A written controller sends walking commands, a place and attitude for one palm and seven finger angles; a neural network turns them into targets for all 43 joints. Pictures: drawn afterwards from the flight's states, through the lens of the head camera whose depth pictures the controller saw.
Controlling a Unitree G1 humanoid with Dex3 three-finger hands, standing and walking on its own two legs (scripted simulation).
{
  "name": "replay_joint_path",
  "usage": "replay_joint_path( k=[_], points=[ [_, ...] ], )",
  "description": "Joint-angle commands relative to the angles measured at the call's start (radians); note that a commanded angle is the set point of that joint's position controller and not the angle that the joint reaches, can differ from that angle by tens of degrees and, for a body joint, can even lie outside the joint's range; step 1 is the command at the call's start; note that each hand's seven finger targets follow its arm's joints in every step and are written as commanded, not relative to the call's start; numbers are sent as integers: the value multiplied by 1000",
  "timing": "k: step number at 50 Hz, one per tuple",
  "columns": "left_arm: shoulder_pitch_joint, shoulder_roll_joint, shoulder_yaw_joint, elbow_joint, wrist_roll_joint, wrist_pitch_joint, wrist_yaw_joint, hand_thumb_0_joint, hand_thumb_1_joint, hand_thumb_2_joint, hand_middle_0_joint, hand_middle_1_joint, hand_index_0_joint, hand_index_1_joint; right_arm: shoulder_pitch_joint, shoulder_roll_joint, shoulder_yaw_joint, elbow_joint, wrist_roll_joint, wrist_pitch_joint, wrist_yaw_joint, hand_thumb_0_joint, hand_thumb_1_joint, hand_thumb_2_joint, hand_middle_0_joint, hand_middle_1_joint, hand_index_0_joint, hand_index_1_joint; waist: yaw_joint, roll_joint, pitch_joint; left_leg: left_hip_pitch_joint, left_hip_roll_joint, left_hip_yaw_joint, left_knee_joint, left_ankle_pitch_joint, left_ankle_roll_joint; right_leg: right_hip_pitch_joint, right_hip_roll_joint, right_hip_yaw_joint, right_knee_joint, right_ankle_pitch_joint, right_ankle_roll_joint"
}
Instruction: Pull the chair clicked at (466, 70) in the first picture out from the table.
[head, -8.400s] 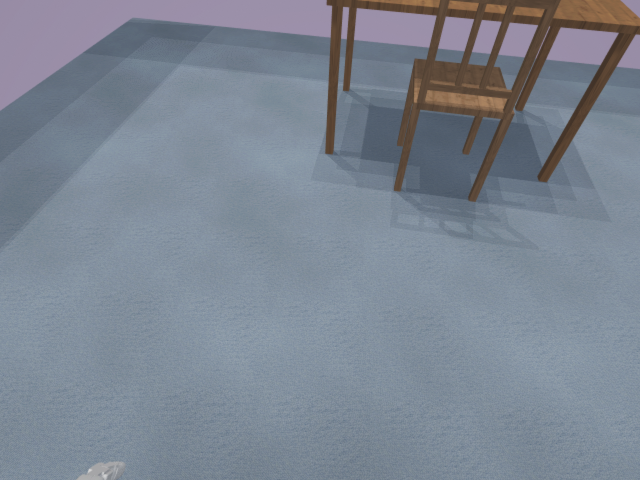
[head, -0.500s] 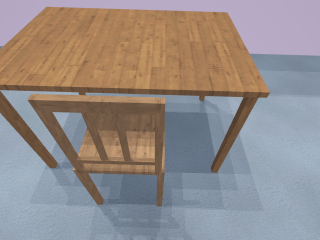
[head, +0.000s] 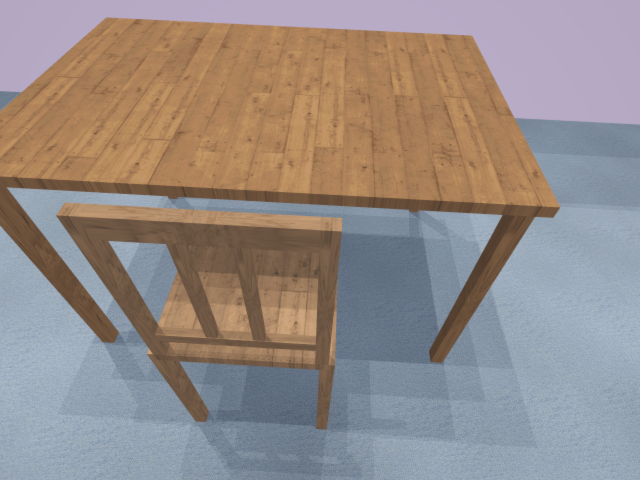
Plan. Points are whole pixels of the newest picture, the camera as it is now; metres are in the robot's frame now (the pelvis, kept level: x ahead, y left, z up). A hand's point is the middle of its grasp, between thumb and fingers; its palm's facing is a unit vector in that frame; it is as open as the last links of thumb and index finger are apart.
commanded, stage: come to a stop and stand still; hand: left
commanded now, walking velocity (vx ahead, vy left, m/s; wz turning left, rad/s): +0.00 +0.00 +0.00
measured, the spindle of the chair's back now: (196, 294) +0.40 +0.23 -0.08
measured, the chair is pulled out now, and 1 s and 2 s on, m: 0.00 0.00 0.00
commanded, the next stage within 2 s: look again from close up in 0.10 s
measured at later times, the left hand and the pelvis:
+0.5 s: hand out of the picture +0.03 +0.21 -0.18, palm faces +0.02 -0.97 -0.26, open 7.3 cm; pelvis -0.01 +0.02 -0.01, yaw +0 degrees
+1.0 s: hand out of the picture -0.04 +0.23 -0.18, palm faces -0.02 -0.98 -0.20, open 7.3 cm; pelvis -0.03 +0.05 +0.00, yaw +0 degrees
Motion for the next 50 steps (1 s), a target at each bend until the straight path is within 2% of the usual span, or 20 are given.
replay_joint_path(
  k=[1,9,10,11,13,15,16,17,19,20,22,24,25,29,30,32,34,37,45,50],
  points=[
    [93,107,15,-11,-4,-4,2,0,900,900,-200,-300,-200,-300,54,-82,-8,-27,1,-7,3,0,-900,-900,200,300,200,300,-2,18,28,107,54,-49,-18,314,49,-131,-107,63,-84,432,7],
    [86,117,15,-18,-5,-3,0,0,900,900,-200,-300,-200,-300,40,-96,-6,-32,0,-10,3,0,-900,-900,200,300,200,300,2,15,7,130,57,-54,-21,352,53,-115,-107,59,-82,437,7],
    [10,254,-6,-122,-5,-39,-1,0,900,900,-200,-300,-200,-300,6,-157,-4,-129,-5,-24,20,0,-900,-900,200,300,200,300,-30,195,94,148,3,-57,13,392,83,-218,-48,41,-33,454,-12],
    [44,205,24,-137,6,-32,6,0,900,900,-200,-300,-200,-300,29,-147,-41,-138,-14,-33,24,0,-900,-900,200,300,200,300,-1,174,49,86,56,-70,65,343,73,-248,-87,79,-16,269,-12],
    [59,166,20,-140,5,-39,9,0,900,900,-200,-300,-200,-300,10,-107,-33,-162,-9,-29,27,0,-900,-900,200,300,200,300,-2,4,-33,45,40,-65,132,283,78,-174,-113,104,-23,486,-21],
    [67,172,19,-150,1,-40,14,0,900,900,-200,-300,-200,-300,7,-95,-24,-190,-13,-24,29,0,-900,-900,200,300,200,300,3,-144,-52,-15,11,-27,158,170,72,-102,-143,109,19,764,-14],
    [65,171,21,-158,-1,-41,15,0,900,900,-200,-300,-200,-300,6,-94,-24,-196,-14,-23,29,0,-900,-900,200,300,200,300,-2,-162,-61,-27,0,-23,169,141,74,-86,-148,100,41,830,-12],
    [51,176,26,-174,0,-37,16,0,900,900,-200,-300,-200,-300,15,-102,-27,-198,-13,-21,28,0,-900,-900,200,300,200,300,-12,-127,-66,-21,-3,-22,166,152,76,-90,-145,91,62,832,-16],
    [38,182,30,-200,0,-29,16,0,900,900,-200,-300,-200,-300,22,-111,-31,-195,-11,-18,25,0,-900,-900,200,300,200,300,-14,-30,-59,11,8,-31,161,244,85,-132,-126,76,84,732,-13],
    [41,185,25,-206,2,-25,15,0,900,900,-200,-300,-200,-300,19,-118,-28,-198,-13,-15,25,0,-900,-900,200,300,200,300,-9,-22,-42,32,16,-26,162,295,91,-150,-114,79,89,725,-7],
    [37,184,30,-220,1,-18,14,0,900,900,-200,-300,-200,-300,17,-133,-34,-199,-8,-12,24,0,-900,-900,200,300,200,300,-8,-26,-33,22,32,-56,154,322,98,-171,-99,67,85,580,-3],
    [26,177,29,-234,3,-11,12,0,900,900,-200,-300,-200,-300,-2,-140,-39,-201,-9,-9,25,0,-900,-900,200,300,200,300,-3,9,-5,4,43,-82,125,289,99,-202,-85,69,69,398,-5],
    [31,181,25,-240,4,-8,10,0,900,900,-200,-300,-200,-300,-13,-144,-34,-203,-10,-9,27,0,-900,-900,200,300,200,300,7,23,-1,16,49,-80,115,297,102,-207,-81,74,62,369,-3],
    [11,181,21,-244,5,-4,4,0,900,900,-200,-300,-200,-300,-22,-158,-37,-199,-9,-10,30,0,-900,-900,200,300,200,300,2,95,-8,-5,65,-137,29,167,105,-222,-61,63,44,131,2],
    [17,183,18,-246,7,-2,2,0,900,900,-200,-300,-200,-300,-28,-161,-33,-201,-9,-11,32,0,-900,-900,200,300,200,300,11,82,0,-7,68,-144,13,145,111,-221,-59,62,34,114,4],
    [18,179,17,-238,8,-3,-1,0,900,900,-200,-300,-200,-300,-24,-159,-32,-197,-9,-13,33,0,-900,-900,200,300,200,300,5,80,-10,-3,65,-149,-15,75,107,-228,-64,65,24,87,5],
    [22,179,15,-229,9,-6,-3,0,900,900,-200,-300,-200,-300,-18,-155,-32,-189,-7,-15,34,0,-900,-900,200,300,200,300,4,86,-23,9,65,-151,-36,58,104,-227,-68,63,19,89,8],
    [41,178,12,-215,10,-11,-5,0,900,900,-200,-300,-200,-300,-5,-153,-27,-176,-4,-19,35,0,-900,-900,200,300,200,300,4,46,-50,45,66,-146,-36,98,105,-218,-78,65,4,123,14],
    [65,172,4,-172,10,-11,-8,0,900,900,-200,-300,-200,-300,18,-144,-21,-135,-1,-16,38,0,-900,-900,200,300,200,300,2,55,14,21,60,-137,-84,6,97,-243,-89,70,-30,90,13],
    [94,166,0,-143,10,-13,-8,0,900,900,-200,-300,-200,-300,37,-137,-19,-111,2,-14,39,0,-900,-900,200,300,200,300,0,52,17,21,57,-137,-99,-30,94,-250,-91,70,-34,73,10]
  ],
)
